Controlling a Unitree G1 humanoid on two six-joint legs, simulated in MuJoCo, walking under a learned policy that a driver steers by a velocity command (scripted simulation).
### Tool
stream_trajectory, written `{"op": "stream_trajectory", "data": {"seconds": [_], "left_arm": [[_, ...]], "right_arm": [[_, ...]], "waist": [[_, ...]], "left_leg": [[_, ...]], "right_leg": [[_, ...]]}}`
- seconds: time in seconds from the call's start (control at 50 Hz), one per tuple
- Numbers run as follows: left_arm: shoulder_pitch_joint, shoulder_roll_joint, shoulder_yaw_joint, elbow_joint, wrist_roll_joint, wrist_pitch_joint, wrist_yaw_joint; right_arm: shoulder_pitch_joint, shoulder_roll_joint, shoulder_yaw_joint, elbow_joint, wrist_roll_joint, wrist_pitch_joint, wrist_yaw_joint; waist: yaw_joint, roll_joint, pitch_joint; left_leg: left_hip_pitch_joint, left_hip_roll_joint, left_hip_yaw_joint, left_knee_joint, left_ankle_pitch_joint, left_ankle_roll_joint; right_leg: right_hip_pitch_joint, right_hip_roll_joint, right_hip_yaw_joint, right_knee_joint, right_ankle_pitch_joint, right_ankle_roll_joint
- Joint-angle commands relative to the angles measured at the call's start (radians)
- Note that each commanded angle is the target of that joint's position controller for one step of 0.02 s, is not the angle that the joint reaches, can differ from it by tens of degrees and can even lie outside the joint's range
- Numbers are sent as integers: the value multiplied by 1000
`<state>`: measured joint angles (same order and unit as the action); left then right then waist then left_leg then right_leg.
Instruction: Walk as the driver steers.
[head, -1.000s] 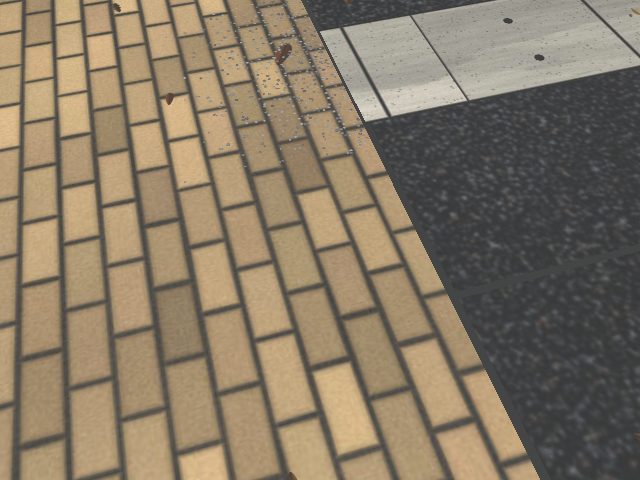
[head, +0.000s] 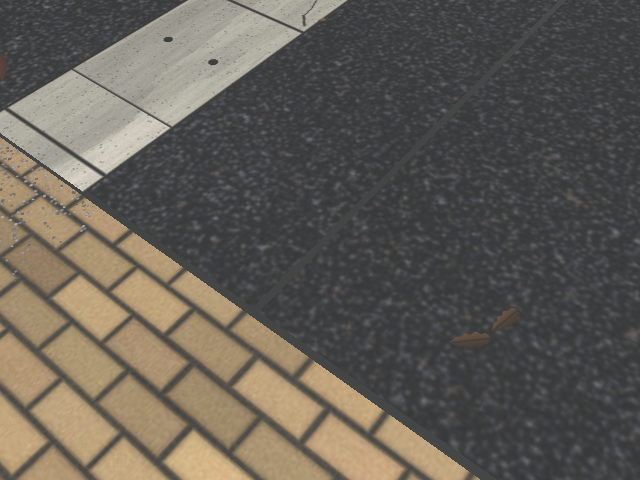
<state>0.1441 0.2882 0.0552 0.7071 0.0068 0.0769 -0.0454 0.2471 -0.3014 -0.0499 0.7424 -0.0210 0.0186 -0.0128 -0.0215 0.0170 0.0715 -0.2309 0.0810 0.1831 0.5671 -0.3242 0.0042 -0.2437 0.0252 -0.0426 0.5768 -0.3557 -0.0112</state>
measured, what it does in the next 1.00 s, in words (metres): walks ahead: left foot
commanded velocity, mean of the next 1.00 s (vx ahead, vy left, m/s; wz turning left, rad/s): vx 0.39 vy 0.00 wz -0.20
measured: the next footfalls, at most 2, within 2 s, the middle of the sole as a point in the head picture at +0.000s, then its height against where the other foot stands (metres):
left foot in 0.56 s outside the picture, level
right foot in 1.08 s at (408, 401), level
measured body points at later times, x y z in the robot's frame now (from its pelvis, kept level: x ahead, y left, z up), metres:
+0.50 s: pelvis +0.14 -0.01 +0.00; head +0.16 -0.02 +0.45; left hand +0.15 +0.26 -0.13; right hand +0.28 -0.29 -0.09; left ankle +0.28 +0.08 -0.71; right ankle -0.01 -0.09 -0.73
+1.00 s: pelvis +0.41 -0.02 +0.01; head +0.45 -0.03 +0.45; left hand +0.64 +0.16 -0.10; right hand +0.32 -0.26 -0.13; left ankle +0.29 +0.08 -0.73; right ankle +0.57 -0.16 -0.70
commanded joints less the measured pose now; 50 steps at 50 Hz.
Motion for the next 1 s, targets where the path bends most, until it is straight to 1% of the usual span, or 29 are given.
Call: {"op": "stream_trajectory", "data": {"seconds": [0.02,0.04,0.06,0.08,0.1,0.12,0.14,0.18,0.22,0.28,0.36,0.44,0.48,0.5,0.52,0.54,0.56,0.58,0.6,0.62,0.64,0.66,0.68,0.74,0.78,0.82,0.88,0.94,1.0], "left_arm": [[135,209,49,-34,26,-40,25],[210,316,82,-35,12,-43,22],[223,248,68,-15,9,-39,20],[172,188,48,-17,4,-35,24],[122,161,37,-24,4,-36,29],[105,146,30,-27,2,-46,38],[111,130,24,-22,5,-60,39],[153,130,22,1,3,-88,33],[195,129,21,26,2,-107,31],[249,131,20,56,5,-118,35],[303,139,20,93,8,-131,40],[334,140,18,128,12,-143,47],[327,148,19,140,12,-147,52],[309,153,19,143,12,-148,53],[289,160,19,145,12,-150,54],[280,156,17,152,9,-151,52],[275,134,7,141,5,-156,49],[333,35,-15,108,-16,-158,46],[337,96,-1,122,12,-155,47],[287,113,6,122,21,-150,42],[242,100,0,120,23,-151,30],[227,81,-3,121,23,-146,24],[235,74,-6,129,32,-136,19],[219,52,-13,137,36,-119,8],[134,46,-16,112,36,-115,5],[38,37,-21,81,36,-114,3],[-83,6,-37,45,29,-120,-2],[-171,5,-44,22,23,-123,0],[-175,27,-36,16,25,-128,9]], "right_arm": [[42,-64,-23,-69,-18,5,8],[-60,-78,-16,-138,-30,17,-3],[-104,-120,-27,-135,-30,20,1],[-107,-133,-34,-125,-13,12,15],[-94,-138,-38,-107,-7,-1,25],[-66,-134,-38,-86,-18,-8,34],[-37,-125,-35,-60,-27,-12,41],[-19,-101,-32,-40,-26,-15,50],[-45,-87,-29,-37,-23,-17,52],[-111,-83,-27,-47,-20,-21,52],[-195,-65,-20,-67,-16,-35,56],[-258,-53,-11,-99,-11,-49,59],[-239,-56,-11,-106,-8,-54,56],[-197,-59,-13,-97,-5,-57,51],[-124,-66,-20,-75,-3,-59,41],[10,-83,-31,-29,-6,-66,27],[177,-143,-49,7,-22,-77,10],[288,-255,-70,16,-38,-81,4],[239,-221,-61,33,-11,-74,15],[133,-151,-45,19,2,-69,21],[65,-95,-31,10,4,-74,27],[33,-67,-20,11,1,-80,27],[31,-49,-13,22,3,-88,25],[82,-59,-13,64,12,-113,30],[118,-60,-13,90,16,-117,31],[153,-47,-8,115,18,-115,31],[191,-46,-5,146,19,-117,29],[234,-60,-5,177,15,-116,20],[236,-73,-6,200,7,-110,9]], "waist": [[41,-248,-151],[105,-294,-118],[112,-176,-57],[80,-152,10],[52,-150,40],[41,-170,36],[36,-155,9],[31,-105,-27],[43,-106,-22],[73,-121,12],[103,-105,35],[108,-109,57],[85,-115,48],[58,-115,37],[17,-109,6],[-48,-62,-67],[-120,13,-187],[-115,228,-304],[-70,196,-254],[-21,92,-116],[-4,31,-52],[20,37,-30],[35,59,-24],[47,57,-29],[37,45,-4],[20,41,14],[-6,45,19],[-29,46,25],[-9,47,20]], "left_leg": [[-269,53,-6,325,-223,-6],[-444,-86,-123,455,-353,-20],[-486,-37,-207,511,-278,-15],[-494,-19,-215,492,-166,-9],[-476,-11,-215,448,-77,-13],[-457,-8,-205,434,-14,-22],[-430,-12,-196,439,37,-27],[-416,-16,-185,420,92,-32],[-435,-13,-179,374,123,-38],[-482,-7,-177,287,158,-47],[-486,-14,-171,170,187,-42],[-430,-32,-157,76,169,-9],[-342,-49,-145,42,139,22],[-251,-66,-136,13,127,39],[-118,-100,-119,-21,118,56],[72,-125,-113,-83,137,79],[312,-2,-249,-122,36,122],[527,277,-716,-247,-237,207],[436,323,-950,-362,-269,237],[309,293,-800,-350,-292,230],[203,242,-670,-370,-186,217],[147,189,-565,-391,-80,193],[112,154,-495,-404,30,181],[104,123,-386,-429,273,196],[126,110,-339,-455,334,203],[146,86,-292,-461,418,199],[153,58,-234,-448,524,180],[208,83,-232,-441,581,174],[311,127,-236,-378,730,166]], "right_leg": [[313,-261,412,-318,99,-101],[248,-411,678,-346,66,-271],[234,-370,627,-368,-92,-295],[180,-308,555,-403,-244,-266],[153,-242,502,-433,-257,-227],[166,-205,456,-444,-179,-211],[181,-181,415,-442,-76,-203],[213,-173,374,-435,50,-202],[230,-173,361,-447,73,-205],[249,-189,369,-471,54,-214],[268,-208,358,-461,104,-223],[268,-225,337,-411,287,-220],[254,-240,331,-379,413,-203],[228,-238,317,-353,493,-185],[198,-223,292,-278,655,-164],[162,-171,236,-103,781,-140],[29,-109,177,157,667,-113],[-245,54,86,515,153,-63],[-359,81,163,631,-123,-79],[-389,7,174,668,-49,-94],[-372,-34,154,628,21,-94],[-346,-68,130,578,57,-89],[-318,-86,115,547,76,-76],[-331,-98,74,527,127,-48],[-408,-116,50,476,186,-29],[-453,-120,23,381,249,-13],[-404,-100,-15,186,349,-4],[-352,-74,-36,51,390,-22],[-312,-50,-29,-13,321,-63]]}}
